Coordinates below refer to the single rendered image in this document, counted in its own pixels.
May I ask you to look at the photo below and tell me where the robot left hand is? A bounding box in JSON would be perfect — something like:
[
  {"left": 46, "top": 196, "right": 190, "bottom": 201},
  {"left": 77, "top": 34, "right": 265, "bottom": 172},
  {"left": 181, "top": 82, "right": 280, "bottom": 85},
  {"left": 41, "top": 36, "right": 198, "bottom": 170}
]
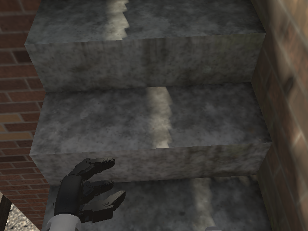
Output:
[{"left": 53, "top": 157, "right": 126, "bottom": 223}]

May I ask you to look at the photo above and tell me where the robot left forearm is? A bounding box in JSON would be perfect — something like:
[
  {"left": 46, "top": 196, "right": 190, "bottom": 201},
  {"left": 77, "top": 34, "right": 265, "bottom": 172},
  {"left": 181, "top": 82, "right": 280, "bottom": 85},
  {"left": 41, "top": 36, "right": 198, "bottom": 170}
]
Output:
[{"left": 45, "top": 214, "right": 82, "bottom": 231}]

